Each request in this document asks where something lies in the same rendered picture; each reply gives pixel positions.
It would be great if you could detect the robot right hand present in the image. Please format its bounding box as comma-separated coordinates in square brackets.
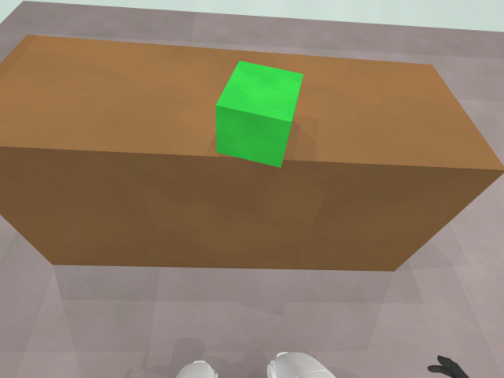
[428, 356, 469, 378]

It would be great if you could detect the carton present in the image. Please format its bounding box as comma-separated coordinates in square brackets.
[216, 61, 303, 168]

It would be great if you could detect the pedestal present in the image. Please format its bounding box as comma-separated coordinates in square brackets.
[0, 35, 504, 272]

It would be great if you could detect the robot left thigh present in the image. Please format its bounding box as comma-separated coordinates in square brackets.
[176, 362, 218, 378]

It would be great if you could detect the robot right thigh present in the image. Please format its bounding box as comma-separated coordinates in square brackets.
[267, 352, 335, 378]

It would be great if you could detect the robot thigh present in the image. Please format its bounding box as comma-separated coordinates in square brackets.
[267, 352, 335, 378]
[176, 362, 218, 378]

